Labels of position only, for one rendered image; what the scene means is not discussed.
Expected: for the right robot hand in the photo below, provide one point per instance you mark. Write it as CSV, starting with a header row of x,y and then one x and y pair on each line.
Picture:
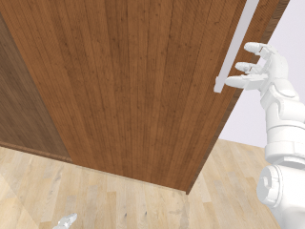
x,y
276,66

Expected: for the wardrobe door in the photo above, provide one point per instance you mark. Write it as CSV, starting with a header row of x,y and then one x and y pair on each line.
x,y
129,84
24,118

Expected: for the robot right upper arm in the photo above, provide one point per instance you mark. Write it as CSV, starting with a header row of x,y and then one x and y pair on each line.
x,y
282,189

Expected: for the handle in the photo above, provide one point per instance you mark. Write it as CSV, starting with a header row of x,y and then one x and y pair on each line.
x,y
242,26

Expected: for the left robot hand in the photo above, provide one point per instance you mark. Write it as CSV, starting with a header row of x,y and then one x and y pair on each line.
x,y
66,221

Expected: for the robot right forearm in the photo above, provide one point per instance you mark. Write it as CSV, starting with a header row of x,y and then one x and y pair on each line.
x,y
285,124

